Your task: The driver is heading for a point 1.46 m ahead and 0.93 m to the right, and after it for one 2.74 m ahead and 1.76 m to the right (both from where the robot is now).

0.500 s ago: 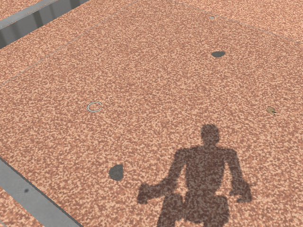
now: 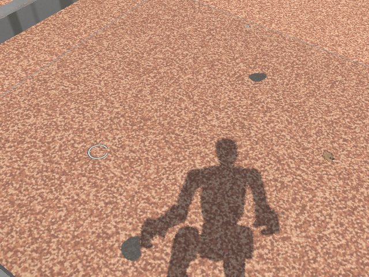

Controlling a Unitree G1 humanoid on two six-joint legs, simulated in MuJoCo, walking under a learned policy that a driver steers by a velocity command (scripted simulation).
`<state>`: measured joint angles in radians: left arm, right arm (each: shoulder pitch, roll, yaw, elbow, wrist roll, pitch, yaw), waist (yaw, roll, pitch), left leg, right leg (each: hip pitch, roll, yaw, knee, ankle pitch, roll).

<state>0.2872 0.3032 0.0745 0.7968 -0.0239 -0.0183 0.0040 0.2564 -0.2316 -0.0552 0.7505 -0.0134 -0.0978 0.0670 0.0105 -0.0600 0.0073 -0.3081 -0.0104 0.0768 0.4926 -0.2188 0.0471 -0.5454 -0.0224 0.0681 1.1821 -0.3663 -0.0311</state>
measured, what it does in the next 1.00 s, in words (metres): goes down, turning right: right foot 0.16 m lower, then left foot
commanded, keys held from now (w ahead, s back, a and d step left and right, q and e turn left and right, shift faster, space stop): e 1.00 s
